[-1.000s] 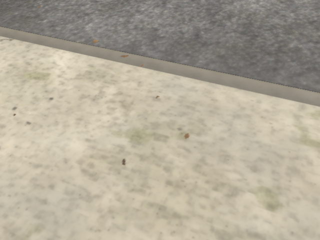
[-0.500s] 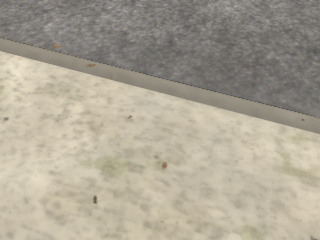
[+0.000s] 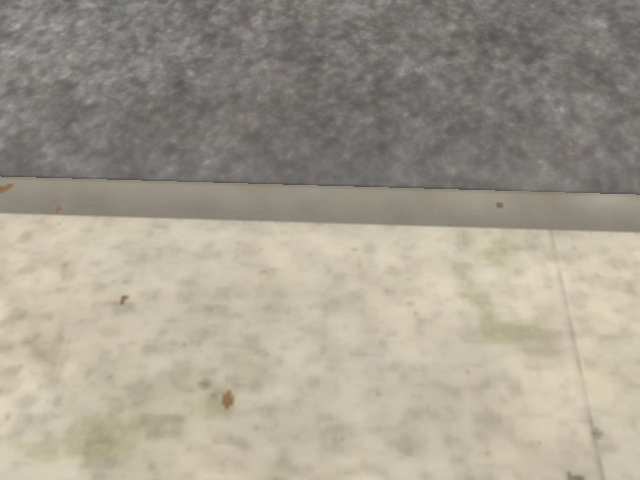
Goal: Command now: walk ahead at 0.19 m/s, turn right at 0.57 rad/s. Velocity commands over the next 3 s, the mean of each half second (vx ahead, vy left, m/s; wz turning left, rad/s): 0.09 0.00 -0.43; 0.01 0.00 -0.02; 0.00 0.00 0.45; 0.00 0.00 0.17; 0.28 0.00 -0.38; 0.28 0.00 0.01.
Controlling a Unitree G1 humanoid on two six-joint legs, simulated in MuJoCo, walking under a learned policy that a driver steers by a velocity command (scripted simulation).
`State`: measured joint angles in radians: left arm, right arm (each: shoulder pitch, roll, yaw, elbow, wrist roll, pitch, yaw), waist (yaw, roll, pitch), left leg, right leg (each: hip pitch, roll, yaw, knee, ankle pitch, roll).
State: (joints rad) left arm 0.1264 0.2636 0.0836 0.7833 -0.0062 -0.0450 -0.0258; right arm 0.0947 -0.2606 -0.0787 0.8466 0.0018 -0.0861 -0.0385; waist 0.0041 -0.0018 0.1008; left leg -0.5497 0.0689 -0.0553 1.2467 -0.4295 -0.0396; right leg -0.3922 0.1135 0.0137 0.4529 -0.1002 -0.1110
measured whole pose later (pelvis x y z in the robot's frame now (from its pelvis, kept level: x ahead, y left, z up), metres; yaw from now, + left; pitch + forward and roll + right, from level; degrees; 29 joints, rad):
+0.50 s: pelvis +0.11 +0.05 +0.00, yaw -13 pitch +2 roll -1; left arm 0.13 0.30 0.07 0.69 -0.01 0.03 0.03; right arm 0.10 -0.23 -0.05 0.76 -0.01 -0.02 -0.02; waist -0.02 -0.03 0.03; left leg -0.37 -0.01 -0.05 0.49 -0.16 0.01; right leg -0.46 0.10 0.12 1.04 -0.54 0.06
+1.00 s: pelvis +0.11 +0.02 -0.01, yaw -11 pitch -1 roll -1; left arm 0.22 0.21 0.05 0.77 0.01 0.00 0.04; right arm 0.19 -0.27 -0.06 0.84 0.01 0.01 -0.02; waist -0.02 0.02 0.03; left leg -0.37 0.01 -0.08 0.61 -0.23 -0.03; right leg -0.22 0.02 0.00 0.59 -0.36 -0.01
